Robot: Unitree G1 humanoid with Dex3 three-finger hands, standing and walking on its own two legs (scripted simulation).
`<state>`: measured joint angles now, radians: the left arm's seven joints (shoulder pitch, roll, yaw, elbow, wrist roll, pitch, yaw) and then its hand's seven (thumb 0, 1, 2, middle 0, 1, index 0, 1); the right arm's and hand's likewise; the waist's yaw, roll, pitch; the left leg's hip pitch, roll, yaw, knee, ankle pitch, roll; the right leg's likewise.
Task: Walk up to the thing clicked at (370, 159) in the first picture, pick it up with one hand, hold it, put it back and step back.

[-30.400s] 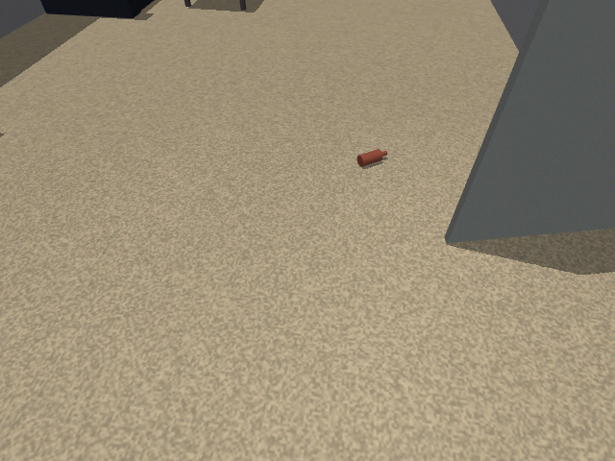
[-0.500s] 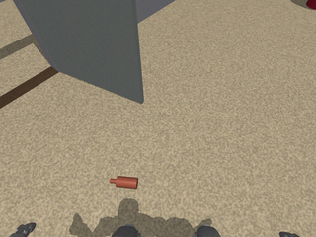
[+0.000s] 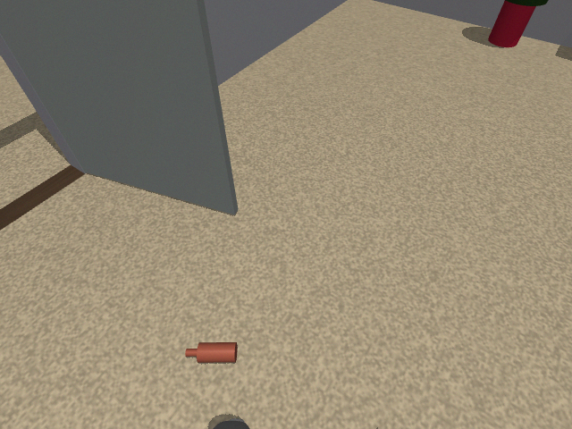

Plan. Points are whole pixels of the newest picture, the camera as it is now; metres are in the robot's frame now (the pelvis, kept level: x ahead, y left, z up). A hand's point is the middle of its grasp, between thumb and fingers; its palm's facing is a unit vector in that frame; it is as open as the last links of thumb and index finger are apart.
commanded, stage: walk up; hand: left
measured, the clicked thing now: (211, 352) +0.46 +0.27 -0.72
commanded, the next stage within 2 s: stand in 1.20 s
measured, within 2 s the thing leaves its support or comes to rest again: neither
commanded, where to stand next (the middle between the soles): +0.08 +0.01 m, yaw +2 degrees
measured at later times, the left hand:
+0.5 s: hand out of the picture +0.10 +0.25 -0.12, palm faces +0.01 -0.94 -0.35, open 7.4 cm
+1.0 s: hand out of the picture +0.09 +0.25 -0.13, palm faces +0.02 -0.94 -0.33, open 7.4 cm
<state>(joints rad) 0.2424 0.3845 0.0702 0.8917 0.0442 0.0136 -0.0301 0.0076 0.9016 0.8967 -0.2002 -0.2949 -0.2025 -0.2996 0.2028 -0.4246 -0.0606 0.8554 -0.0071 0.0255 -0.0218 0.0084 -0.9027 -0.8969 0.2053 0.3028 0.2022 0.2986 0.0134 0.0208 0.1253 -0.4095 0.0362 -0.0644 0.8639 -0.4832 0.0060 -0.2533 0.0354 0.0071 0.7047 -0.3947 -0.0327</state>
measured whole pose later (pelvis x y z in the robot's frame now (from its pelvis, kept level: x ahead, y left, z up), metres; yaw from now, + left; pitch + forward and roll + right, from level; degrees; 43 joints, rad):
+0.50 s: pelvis +0.01 +0.00 +0.02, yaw +1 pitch -3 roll +0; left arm 0.14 0.36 0.02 1.01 0.00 -0.01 -0.02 0.01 0.90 0.90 -0.20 -0.29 -0.20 -0.30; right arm 0.17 -0.36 0.00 0.99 0.00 -0.03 0.01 0.01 -0.90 -0.90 0.21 0.30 0.20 0.30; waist -0.01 0.01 0.05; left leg -0.17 0.01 -0.03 0.47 -0.25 -0.01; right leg -0.14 0.02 0.00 0.47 -0.28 -0.02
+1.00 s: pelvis +0.01 +0.00 +0.03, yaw +1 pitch -3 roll +0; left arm 0.10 0.35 0.02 1.12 0.00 -0.01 -0.01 0.01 0.90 0.90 -0.20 -0.29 -0.20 -0.30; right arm 0.12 -0.35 0.00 1.09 -0.01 -0.02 0.00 0.01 -0.90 -0.90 0.20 0.30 0.20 0.30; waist 0.00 0.00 0.06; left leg -0.11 0.01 -0.02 0.36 -0.20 -0.01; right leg -0.08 0.01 0.01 0.34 -0.22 -0.01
